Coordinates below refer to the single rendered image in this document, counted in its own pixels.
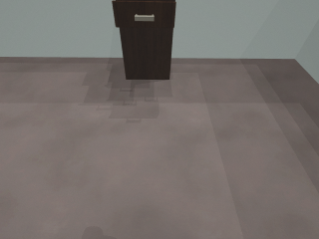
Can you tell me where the cabinet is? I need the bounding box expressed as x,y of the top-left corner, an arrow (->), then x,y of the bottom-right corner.
116,0 -> 175,80

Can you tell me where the handle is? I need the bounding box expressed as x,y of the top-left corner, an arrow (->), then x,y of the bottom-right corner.
135,14 -> 155,22

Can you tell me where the drawer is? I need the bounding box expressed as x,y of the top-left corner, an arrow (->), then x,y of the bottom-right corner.
112,0 -> 176,28

